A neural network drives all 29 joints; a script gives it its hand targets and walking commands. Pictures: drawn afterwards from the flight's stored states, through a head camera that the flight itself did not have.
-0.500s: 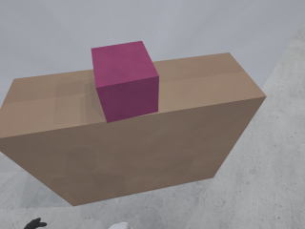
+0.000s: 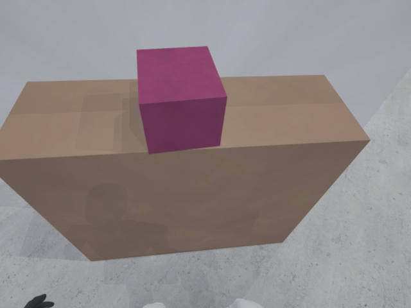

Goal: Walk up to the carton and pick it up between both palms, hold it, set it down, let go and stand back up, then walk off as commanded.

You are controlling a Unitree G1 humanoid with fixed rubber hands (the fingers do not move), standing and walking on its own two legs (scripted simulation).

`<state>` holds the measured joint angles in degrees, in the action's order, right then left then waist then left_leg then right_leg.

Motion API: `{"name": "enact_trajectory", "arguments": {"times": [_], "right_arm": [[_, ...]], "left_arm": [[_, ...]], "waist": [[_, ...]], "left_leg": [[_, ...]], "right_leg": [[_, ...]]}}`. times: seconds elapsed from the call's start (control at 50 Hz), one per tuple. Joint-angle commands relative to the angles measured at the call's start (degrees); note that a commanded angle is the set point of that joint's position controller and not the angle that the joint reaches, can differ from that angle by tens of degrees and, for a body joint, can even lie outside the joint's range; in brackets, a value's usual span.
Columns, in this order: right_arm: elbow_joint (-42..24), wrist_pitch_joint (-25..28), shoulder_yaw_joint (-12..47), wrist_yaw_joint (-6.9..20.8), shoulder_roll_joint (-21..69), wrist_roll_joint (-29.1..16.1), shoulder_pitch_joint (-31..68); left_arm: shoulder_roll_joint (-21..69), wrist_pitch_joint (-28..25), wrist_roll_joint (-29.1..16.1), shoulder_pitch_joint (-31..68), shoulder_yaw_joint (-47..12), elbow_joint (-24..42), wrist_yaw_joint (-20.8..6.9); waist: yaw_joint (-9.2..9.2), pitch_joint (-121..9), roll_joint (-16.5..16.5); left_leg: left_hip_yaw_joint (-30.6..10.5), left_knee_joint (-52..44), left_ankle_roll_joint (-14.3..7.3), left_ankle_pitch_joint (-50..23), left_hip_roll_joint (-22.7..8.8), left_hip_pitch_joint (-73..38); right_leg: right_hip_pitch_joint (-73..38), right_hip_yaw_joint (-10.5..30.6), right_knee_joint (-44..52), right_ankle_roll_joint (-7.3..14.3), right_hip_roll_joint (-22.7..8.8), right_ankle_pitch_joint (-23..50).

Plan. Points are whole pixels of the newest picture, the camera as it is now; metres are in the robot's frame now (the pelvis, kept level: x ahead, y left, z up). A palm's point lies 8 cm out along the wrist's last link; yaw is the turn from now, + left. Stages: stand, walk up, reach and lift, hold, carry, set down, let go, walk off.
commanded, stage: walk up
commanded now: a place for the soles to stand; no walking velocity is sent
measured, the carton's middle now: (178, 98) +0.55 +0.06 +0.09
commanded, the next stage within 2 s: none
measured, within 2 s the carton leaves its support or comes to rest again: neither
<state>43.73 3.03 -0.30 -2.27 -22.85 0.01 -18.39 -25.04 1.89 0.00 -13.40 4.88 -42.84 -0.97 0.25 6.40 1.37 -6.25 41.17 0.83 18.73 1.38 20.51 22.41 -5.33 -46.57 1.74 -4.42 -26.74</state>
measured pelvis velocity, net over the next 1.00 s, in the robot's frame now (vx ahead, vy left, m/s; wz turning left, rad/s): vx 0.02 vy -0.02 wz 0.08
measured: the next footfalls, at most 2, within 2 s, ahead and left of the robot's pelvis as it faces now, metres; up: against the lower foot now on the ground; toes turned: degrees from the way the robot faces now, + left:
right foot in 0.02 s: +0.08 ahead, -0.13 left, +0.00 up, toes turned -7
left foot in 0.56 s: +0.07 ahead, +0.13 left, +0.00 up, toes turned -2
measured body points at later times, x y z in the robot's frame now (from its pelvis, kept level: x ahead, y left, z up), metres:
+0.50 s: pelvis +0.00 -0.01 +0.01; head +0.03 -0.03 +0.45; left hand +0.10 +0.32 -0.07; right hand +0.07 -0.32 -0.12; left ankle +0.03 +0.14 -0.69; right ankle +0.04 -0.12 -0.71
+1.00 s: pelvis +0.02 -0.02 +0.01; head +0.04 -0.03 +0.45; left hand +0.10 +0.32 -0.09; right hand +0.11 -0.32 -0.11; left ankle +0.03 +0.14 -0.69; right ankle +0.05 -0.13 -0.71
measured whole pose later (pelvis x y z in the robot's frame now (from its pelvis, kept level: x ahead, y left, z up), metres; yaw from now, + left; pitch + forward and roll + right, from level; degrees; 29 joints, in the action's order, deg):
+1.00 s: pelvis +0.02 -0.02 +0.01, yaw +5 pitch -2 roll +1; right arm 45.9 2.8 -0.3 -2.1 -22.6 0.0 -18.2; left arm -24.1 -0.6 0.0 -12.5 3.8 -45.9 -1.0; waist 0.3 4.4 0.2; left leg -6.2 49.3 -0.1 28.0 1.8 23.7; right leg 19.7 -6.0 -41.0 1.2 -4.8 -19.7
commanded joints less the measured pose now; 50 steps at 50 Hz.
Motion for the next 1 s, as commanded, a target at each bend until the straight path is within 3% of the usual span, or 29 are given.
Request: {"name": "enact_trajectory", "arguments": {"times": [0.0,0.02,0.04,0.06,0.1,0.14,0.18,0.24,0.3,0.36,0.42,0.46,0.48,0.5,0.52,0.54,0.56,0.58,0.64,0.74,0.78,0.8,0.82,0.84,0.86,0.88,0.9,0.92,0.98], "right_arm": [[-2.9,0.0,-2.6,-1.0,-8.6,0.6,0.0],[-1.7,-0.7,-3.8,-1.3,-12.4,1.2,-1.0],[-0.9,-1.2,-4.9,-1.1,-15.0,1.0,-1.4],[-0.3,-1.3,-5.2,-0.6,-15.2,0.7,-2.7],[1.2,-1.3,-5.1,0.4,-13.5,0.7,-5.1],[1.9,-1.3,-4.9,0.5,-13.1,0.8,-5.3],[1.8,-1.5,-4.8,0.5,-12.8,0.8,-5.0],[1.5,-1.7,-4.8,0.7,-13.0,0.9,-4.1],[1.4,-1.4,-4.8,1.0,-13.1,1.1,-3.1],[1.2,-0.8,-4.8,1.3,-12.9,1.2,-2.5],[1.9,0.0,-4.8,1.4,-12.6,1.3,-3.8],[3.1,0.6,-5.0,1.0,-12.2,1.6,-7.2],[3.7,0.9,-5.2,0.6,-12.4,1.9,-8.7],[3.6,1.4,-5.5,0.1,-13.4,2.4,-9.0],[2.2,1.8,-6.0,-0.3,-16.7,3.4,-7.2],[0.6,2.0,-6.1,-0.3,-20.1,3.3,-3.4],[0.5,1.7,-6.3,-0.3,-21.9,2.5,-1.4],[0.5,1.6,-6.0,-0.3,-20.1,2.4,0.9],[0.9,1.9,-5.0,-0.4,-16.4,2.4,-0.4],[0.9,1.7,-5.1,-0.7,-16.7,1.6,-1.7],[0.5,1.3,-4.9,-0.8,-16.4,1.5,0.3],[0.1,1.0,-4.6,-0.7,-16.0,1.2,2.1],[-0.5,0.9,-4.0,-0.7,-14.4,0.8,3.6],[-1.1,1.0,-3.0,-0.6,-11.6,0.1,3.7],[-1.3,1.1,-2.3,-0.6,-9.4,-0.2,3.1],[-0.3,0.6,-2.6,-0.9,-10.3,0.4,1.9],[0.4,-0.1,-3.8,-0.9,-13.4,0.8,1.4],[1.0,-0.1,-4.1,-0.4,-13.8,0.6,-0.2],[2.1,0.3,-4.1,0.6,-12.1,0.4,-2.2]], "left_arm": [[-15.9,-4.7,1.8,-4.9,5.3,1.9,1.3],[-16.1,-4.5,1.9,-2.4,5.3,2.5,1.1],[-15.8,-4.3,1.5,-0.6,5.2,2.7,0.9],[-14.7,-4.3,1.5,1.1,4.9,3.0,0.8],[-12.0,-4.5,1.5,2.1,4.1,3.0,0.9],[-11.4,-4.6,1.4,0.3,3.9,2.5,0.9],[-11.7,-4.6,1.4,-0.3,4.2,2.8,0.8],[-12.3,-4.4,1.4,-0.2,4.4,3.4,0.8],[-12.8,-4.1,1.5,0.2,4.5,3.7,0.5],[-13.3,-3.8,1.6,1.2,4.4,4.1,0.2],[-13.5,-3.1,1.3,2.9,4.1,4.4,-0.3],[-13.3,-2.4,0.8,4.7,3.7,4.6,-0.6],[-12.0,-2.0,0.7,4.8,3.1,4.6,-0.6],[-9.5,-1.5,0.4,4.2,2.4,4.4,-0.5],[-6.5,-1.1,-0.1,3.8,1.6,5.0,-0.4],[-6.8,-0.8,-0.4,5.3,1.5,5.5,-0.2],[-10.4,-0.7,0.0,5.9,2.1,4.6,0.2],[-10.5,-1.0,0.4,5.3,2.2,3.6,0.2],[-9.1,-1.6,0.3,4.7,2.3,2.9,-0.3],[-8.6,-2.1,0.3,5.6,2.3,3.0,0.4],[-8.2,-2.7,0.2,4.6,2.4,2.2,0.6],[-7.7,-3.1,0.2,3.1,2.4,1.4,0.7],[-8.2,-3.8,0.5,1.4,2.7,0.7,0.9],[-11.2,-4.4,1.2,-1.9,3.5,0.0,1.1],[-14.3,-4.9,1.6,-4.0,4.3,-0.5,1.4],[-14.9,-4.9,1.6,-2.3,4.1,0.1,1.1],[-14.8,-4.8,1.3,0.3,4.0,0.4,0.7],[-13.8,-4.7,1.2,2.7,3.7,0.8,0.6],[-12.4,-4.5,1.3,3.8,3.0,0.8,0.7]], "waist": [[-3.8,-9.8,8.6],[-3.32,-10.0,2.8],[-2.97,-7.1,1.8],[-2.14,-4.0,3.1],[-1.33,-3.4,5.8],[-2.09,-4.6,5.8],[-2.57,-5.1,6.4],[-2.95,-4.7,7.0],[-3.27,-4.9,7.5],[-3.19,-5.1,7.5],[-2.43,-6.7,7.9],[0.0,-8.6,6.2],[1.0,-9.3,3.8],[1.47,-7.9,-1.1],[0.64,-4.9,-11.0],[-0.45,-0.4,-11.0],[0.19,1.7,-9.1],[-0.35,3.4,-8.9],[-0.16,-0.8,-10.3],[1.04,-5.7,-11.6],[-0.01,-5.6,-11.5],[-1.34,-6.0,-10.3],[-2.73,-7.3,-8.5],[-4.09,-10.4,-3.1],[-4.59,-12.4,3.9],[-3.89,-11.6,5.9],[-3.08,-8.8,2.1],[-1.66,-6.1,2.6],[-1.31,-4.9,6.7]], "left_leg": [[0.3,16.8,-1.9,13.0,5.0,20.1],[-0.6,20.6,-1.9,15.1,0.9,18.8],[-1.4,22.0,-2.0,12.6,-0.7,16.7],[-0.8,21.6,-2.0,9.2,-1.3,16.5],[0.5,20.8,-1.3,3.6,-1.3,15.1],[1.6,21.2,-0.8,1.3,-1.1,14.6],[2.0,21.0,-0.4,0.4,-1.0,14.5],[2.2,17.6,-0.1,0.8,-1.8,14.6],[3.3,13.1,0.1,2.7,-2.8,13.4],[5.2,8.1,0.1,3.5,-3.8,10.4],[7.3,2.3,-0.2,2.3,-3.1,4.0],[9.5,-5.0,-1.0,-2.9,-1.5,-3.5],[8.7,-8.5,-1.7,-2.9,-0.3,-5.9],[2.1,-13.8,-3.1,-0.6,-1.3,-5.8],[-18.0,-19.7,-6.9,-0.9,-10.7,-5.0],[-33.6,-23.9,-11.4,4.3,-16.3,-2.2],[-34.1,-25.0,-14.8,9.7,-17.6,1.6],[-32.3,-23.9,-15.0,8.9,-16.5,1.7],[-22.4,-17.7,-11.7,-8.8,-11.6,-4.7],[-21.5,-12.5,-11.9,-22.9,-10.9,-10.3],[-19.5,-10.3,-11.8,-25.4,-10.1,-6.7],[-16.4,-8.0,-10.9,-25.8,-8.8,-3.0],[-12.7,-4.5,-8.9,-25.5,-7.0,1.8],[-8.2,2.6,-5.5,-21.8,-3.8,6.7],[-1.3,10.4,-2.5,-10.8,1.5,14.3],[2.3,13.3,-2.5,14.3,2.1,15.7],[0.8,16.7,-2.3,16.2,-1.0,12.1],[1.9,15.8,-2.1,15.1,-1.7,10.7],[5.3,10.0,-1.8,9.3,-2.3,8.8]], "right_leg": [[-25.8,29.5,27.5,6.4,-19.8,10.5],[-21.0,29.7,29.0,7.4,-22.6,2.3],[-15.0,27.4,30.1,7.0,-21.4,-4.6],[-12.9,22.8,30.4,5.5,-18.6,-6.5],[-13.1,14.5,28.2,4.3,-13.3,0.7],[-13.9,11.5,27.0,4.0,-11.9,8.4],[-14.1,11.2,26.9,4.6,-12.6,9.3],[-13.7,11.8,27.7,5.3,-13.2,3.8],[-12.9,11.8,27.4,7.7,-13.6,-1.8],[-11.1,10.8,25.6,9.4,-14.0,-2.3],[-8.7,8.6,20.8,9.3,-13.0,0.9],[-6.2,6.2,14.4,7.8,-11.6,4.3],[-5.4,5.0,9.3,6.5,-10.1,6.0],[-3.4,3.1,1.5,4.3,-7.4,6.1],[4.3,2.0,-6.3,1.1,-2.3,0.6],[11.3,5.0,-8.1,-0.7,2.5,-7.7],[9.8,8.4,-9.4,-0.5,1.8,-9.6],[9.7,8.9,-8.6,-0.3,1.2,-7.9],[7.6,7.6,-4.2,-0.2,0.9,-3.0],[5.4,5.6,0.6,-0.4,1.9,-3.8],[0.7,4.7,5.9,0.1,2.3,-1.6],[-5.1,3.6,11.8,0.5,2.6,3.2],[-12.7,4.8,17.0,1.6,1.3,10.5],[-20.5,12.1,19.7,4.1,-5.1,14.6],[-27.7,20.9,21.9,7.0,-13.9,18.3],[-24.5,26.2,25.4,11.0,-21.2,15.8],[-17.4,24.6,25.6,12.3,-22.2,12.8],[-13.5,20.5,25.5,11.5,-20.1,12.1],[-11.5,10.9,22.7,9.6,-14.3,17.1]]}}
